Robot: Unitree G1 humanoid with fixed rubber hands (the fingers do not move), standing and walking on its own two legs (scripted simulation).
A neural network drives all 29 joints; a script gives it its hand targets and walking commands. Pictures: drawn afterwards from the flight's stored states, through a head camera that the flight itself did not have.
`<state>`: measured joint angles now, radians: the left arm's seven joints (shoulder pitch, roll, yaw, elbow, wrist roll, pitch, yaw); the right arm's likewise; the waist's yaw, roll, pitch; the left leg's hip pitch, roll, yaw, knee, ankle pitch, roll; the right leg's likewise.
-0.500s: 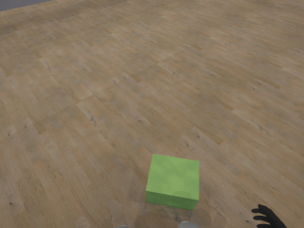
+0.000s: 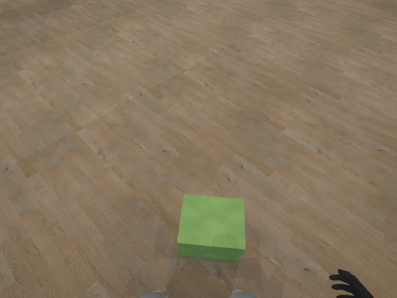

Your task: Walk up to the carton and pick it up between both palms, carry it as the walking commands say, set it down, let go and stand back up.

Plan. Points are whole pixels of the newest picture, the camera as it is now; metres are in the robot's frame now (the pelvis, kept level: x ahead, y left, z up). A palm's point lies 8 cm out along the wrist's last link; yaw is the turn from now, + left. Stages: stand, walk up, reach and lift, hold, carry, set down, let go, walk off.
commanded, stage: walk up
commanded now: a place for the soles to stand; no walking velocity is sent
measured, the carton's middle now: (211, 228) +0.50 -0.08 -0.64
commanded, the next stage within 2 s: none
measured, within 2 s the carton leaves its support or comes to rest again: neither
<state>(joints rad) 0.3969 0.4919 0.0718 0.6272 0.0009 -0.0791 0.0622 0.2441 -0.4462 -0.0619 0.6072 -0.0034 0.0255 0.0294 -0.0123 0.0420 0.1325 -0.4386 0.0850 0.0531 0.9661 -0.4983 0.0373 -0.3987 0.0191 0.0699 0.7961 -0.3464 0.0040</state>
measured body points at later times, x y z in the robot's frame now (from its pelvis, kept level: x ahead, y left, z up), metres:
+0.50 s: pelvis -0.01 +0.01 +0.00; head +0.02 +0.02 +0.44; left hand +0.11 +0.35 -0.08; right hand +0.11 -0.32 -0.07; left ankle +0.03 +0.10 -0.70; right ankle +0.03 -0.17 -0.70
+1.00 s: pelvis +0.01 +0.04 -0.01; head +0.05 +0.05 +0.44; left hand +0.14 +0.39 -0.08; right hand +0.12 -0.29 -0.08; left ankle +0.05 +0.11 -0.70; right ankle +0.05 -0.17 -0.70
